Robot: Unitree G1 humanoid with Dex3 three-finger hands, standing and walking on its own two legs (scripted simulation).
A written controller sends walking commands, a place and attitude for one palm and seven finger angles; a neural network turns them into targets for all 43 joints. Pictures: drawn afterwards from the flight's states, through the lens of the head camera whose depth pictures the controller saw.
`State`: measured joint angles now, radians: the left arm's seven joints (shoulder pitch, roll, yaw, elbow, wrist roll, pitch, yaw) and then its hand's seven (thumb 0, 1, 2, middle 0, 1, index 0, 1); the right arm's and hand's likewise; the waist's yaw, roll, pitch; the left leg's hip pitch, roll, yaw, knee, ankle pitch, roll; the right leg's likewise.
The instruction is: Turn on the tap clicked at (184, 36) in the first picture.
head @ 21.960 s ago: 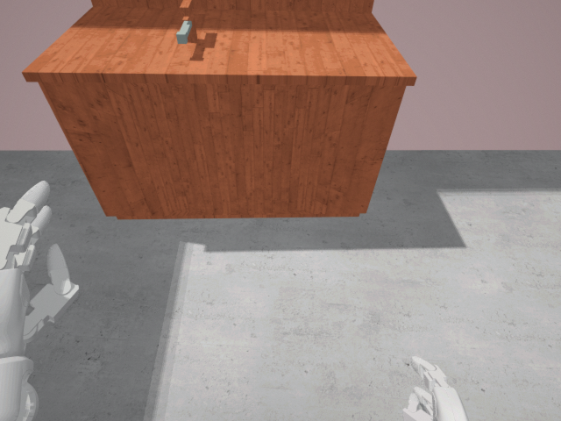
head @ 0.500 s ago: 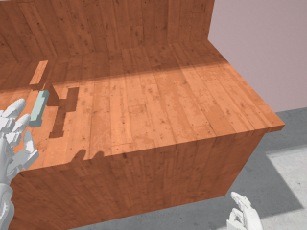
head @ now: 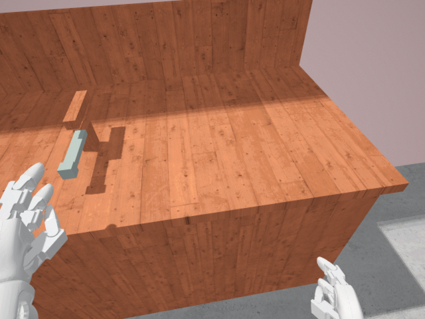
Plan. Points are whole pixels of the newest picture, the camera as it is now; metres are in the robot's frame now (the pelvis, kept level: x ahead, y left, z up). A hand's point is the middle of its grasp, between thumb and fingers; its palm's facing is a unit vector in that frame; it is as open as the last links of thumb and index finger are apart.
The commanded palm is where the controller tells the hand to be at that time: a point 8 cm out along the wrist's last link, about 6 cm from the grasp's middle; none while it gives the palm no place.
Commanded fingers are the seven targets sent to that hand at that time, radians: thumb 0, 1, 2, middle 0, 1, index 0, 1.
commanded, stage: turn the palm inward beside the body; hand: left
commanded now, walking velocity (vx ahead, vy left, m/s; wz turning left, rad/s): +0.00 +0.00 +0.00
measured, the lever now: (68, 170) +0.36 +0.37 +0.09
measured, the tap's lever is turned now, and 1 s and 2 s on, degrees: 0 0 0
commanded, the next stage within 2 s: reach beside the lever's end, fingers flat in 0.94 s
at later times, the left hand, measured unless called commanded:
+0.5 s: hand (66, 251) +0.17 +0.24 +0.13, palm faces +0.45 -0.88 -0.14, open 7.4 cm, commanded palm +0.12 +0.28 +0.15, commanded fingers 0.00 0.90 0.90 -0.20 -0.30 -0.20 -0.30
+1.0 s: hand (85, 239) +0.19 +0.22 +0.14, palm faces +0.45 -0.88 -0.13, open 7.4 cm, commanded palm +0.13 +0.26 +0.15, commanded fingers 0.00 0.90 0.90 -0.20 -0.30 -0.20 -0.30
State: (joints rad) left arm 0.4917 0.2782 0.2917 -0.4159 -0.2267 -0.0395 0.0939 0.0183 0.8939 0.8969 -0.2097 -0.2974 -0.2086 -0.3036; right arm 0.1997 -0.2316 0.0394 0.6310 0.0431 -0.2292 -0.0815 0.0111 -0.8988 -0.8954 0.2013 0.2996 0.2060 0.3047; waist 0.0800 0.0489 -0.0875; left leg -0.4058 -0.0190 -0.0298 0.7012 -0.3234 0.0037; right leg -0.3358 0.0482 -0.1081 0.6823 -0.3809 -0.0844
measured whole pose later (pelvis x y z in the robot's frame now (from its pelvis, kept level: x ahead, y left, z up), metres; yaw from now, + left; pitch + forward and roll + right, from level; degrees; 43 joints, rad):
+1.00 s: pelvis +0.01 -0.01 +0.00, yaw +1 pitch +2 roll +0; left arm 0.55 0.23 0.21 -0.50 -0.24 0.06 0.16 0.02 0.90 0.90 -0.21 -0.30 -0.20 -0.30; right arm 0.21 -0.25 0.05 0.61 0.04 -0.23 -0.08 0.01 -0.90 -0.90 0.20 0.30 0.21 0.30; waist 0.08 0.05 -0.09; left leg -0.39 -0.02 -0.05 0.70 -0.34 -0.01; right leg -0.32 0.05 -0.13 0.68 -0.40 -0.10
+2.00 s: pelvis +0.00 +0.02 +0.00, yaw +0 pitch +3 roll -1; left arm 0.21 0.30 0.40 -0.03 -0.27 -0.05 0.07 0.02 0.90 0.90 -0.19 -0.25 -0.19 -0.25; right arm 0.20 -0.25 0.04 0.68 0.05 -0.25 -0.10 0.01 -0.90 -0.90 0.20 0.30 0.21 0.30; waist 0.06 0.04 -0.06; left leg -0.42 -0.03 -0.02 0.68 -0.31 0.03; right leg -0.34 0.04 -0.10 0.64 -0.35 -0.06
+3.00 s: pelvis +0.00 +0.03 +0.00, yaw -1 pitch +8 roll -2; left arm -0.15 0.47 0.55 0.51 -0.22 -0.18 -0.08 0.02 0.90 0.90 -0.15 -0.15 -0.15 -0.15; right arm 0.28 -0.28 0.02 0.67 0.04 -0.14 -0.08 0.01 -0.90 -0.89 0.20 0.30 0.21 0.30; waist 0.00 0.03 -0.07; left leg -0.56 -0.02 -0.01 0.75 -0.33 0.04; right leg -0.47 0.05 -0.09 0.68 -0.35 -0.05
